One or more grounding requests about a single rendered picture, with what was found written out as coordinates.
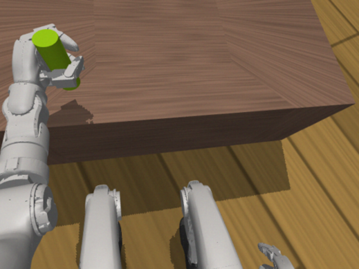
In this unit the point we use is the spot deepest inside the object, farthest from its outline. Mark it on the can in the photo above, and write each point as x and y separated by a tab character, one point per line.
52	51

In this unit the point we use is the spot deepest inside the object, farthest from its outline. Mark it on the left robot arm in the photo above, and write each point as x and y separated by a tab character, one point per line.
27	208

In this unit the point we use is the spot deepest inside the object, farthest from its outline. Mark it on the left robot hand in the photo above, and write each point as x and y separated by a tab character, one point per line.
29	66

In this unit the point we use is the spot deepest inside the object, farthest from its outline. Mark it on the right robot foot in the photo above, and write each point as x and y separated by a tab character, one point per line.
185	245

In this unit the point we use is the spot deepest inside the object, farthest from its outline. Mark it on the right robot hand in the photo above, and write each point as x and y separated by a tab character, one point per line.
274	255

